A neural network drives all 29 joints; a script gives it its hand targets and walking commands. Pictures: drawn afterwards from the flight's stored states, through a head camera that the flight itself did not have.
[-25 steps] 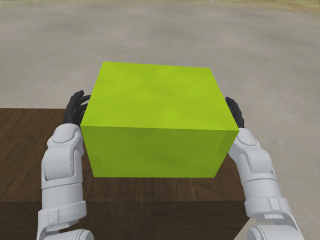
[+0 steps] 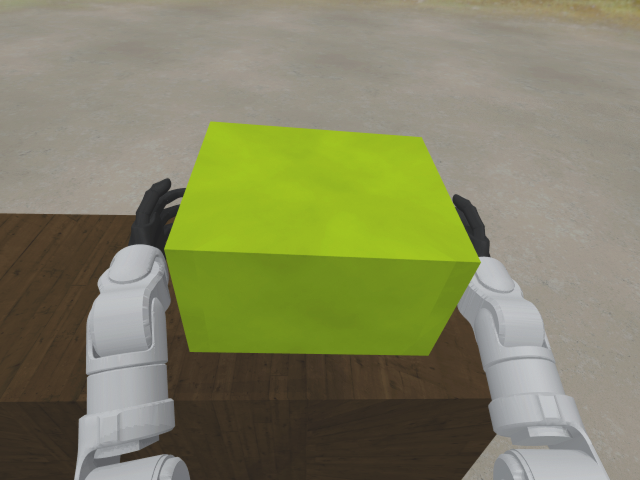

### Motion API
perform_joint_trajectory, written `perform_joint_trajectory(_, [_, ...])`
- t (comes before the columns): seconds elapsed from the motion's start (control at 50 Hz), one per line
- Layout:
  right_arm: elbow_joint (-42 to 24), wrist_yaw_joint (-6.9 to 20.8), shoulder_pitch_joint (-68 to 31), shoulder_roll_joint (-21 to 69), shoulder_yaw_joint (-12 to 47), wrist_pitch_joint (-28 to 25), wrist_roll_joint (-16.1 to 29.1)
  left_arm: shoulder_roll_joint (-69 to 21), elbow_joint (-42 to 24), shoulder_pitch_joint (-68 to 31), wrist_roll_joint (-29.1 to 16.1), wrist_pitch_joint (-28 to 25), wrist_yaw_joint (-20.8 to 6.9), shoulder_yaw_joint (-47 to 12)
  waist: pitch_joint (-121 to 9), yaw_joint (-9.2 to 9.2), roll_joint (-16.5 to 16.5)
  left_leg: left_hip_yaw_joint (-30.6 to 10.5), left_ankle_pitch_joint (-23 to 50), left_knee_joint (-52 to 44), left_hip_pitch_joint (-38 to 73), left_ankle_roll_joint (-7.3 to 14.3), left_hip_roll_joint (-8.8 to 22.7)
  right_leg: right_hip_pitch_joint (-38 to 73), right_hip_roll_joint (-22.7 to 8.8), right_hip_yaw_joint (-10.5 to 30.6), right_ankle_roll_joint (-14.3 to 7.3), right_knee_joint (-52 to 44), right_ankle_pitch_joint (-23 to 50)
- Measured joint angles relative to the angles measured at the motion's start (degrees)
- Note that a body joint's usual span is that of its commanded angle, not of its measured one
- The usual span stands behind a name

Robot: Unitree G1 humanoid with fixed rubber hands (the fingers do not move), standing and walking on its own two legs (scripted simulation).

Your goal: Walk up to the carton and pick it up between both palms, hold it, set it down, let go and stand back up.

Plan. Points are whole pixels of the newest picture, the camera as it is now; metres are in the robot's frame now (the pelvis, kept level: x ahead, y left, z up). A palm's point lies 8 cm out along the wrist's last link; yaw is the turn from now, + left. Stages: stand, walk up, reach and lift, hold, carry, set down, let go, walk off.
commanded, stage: hold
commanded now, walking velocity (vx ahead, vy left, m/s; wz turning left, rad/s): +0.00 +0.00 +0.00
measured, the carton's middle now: (316, 234) +0.39 +0.00 +0.16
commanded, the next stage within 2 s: none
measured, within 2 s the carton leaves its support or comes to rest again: neither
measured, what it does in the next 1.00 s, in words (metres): stands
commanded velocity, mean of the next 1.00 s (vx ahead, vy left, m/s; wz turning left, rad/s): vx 0.00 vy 0.00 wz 0.00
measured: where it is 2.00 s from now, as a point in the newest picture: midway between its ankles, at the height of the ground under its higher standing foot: outside the picture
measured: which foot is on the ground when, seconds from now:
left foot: down 0.00-1.00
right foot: down 0.00-1.00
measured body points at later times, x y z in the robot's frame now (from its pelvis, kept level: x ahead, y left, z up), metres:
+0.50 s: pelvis +0.00 +0.00 +0.00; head -0.04 +0.02 +0.45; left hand +0.36 +0.19 +0.18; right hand +0.36 -0.19 +0.15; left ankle +0.03 +0.10 -0.75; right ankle +0.02 -0.10 -0.75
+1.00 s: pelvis +0.00 +0.00 +0.00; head -0.04 +0.02 +0.45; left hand +0.36 +0.19 +0.18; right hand +0.36 -0.19 +0.15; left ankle +0.03 +0.10 -0.75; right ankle +0.02 -0.10 -0.75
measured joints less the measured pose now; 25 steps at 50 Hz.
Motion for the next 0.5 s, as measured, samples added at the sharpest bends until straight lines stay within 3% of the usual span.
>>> perform_joint_trajectory(0.5, [-1.69, -0.21, 0.93, -0.35, 0.65, 0.48, 0.56, -0.12, -1.75, 1.38, -0.34, 0.29, 0.26, -0.43, 0.09, -0.30, 0.23, -0.08, -0.40, 0.13, 0.27, -0.01, 0.01, 0.45, 0.04, 0.00, 0.09, -0.24, -0.21])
